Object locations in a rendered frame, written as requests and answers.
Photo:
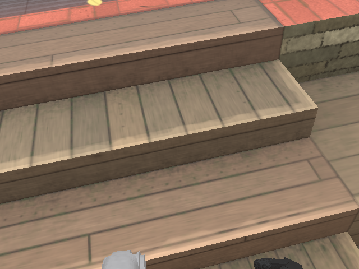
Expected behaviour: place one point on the right robot hand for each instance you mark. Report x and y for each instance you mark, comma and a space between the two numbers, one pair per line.
269, 263

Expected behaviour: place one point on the left robot thigh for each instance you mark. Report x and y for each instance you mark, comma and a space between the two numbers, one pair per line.
125, 260

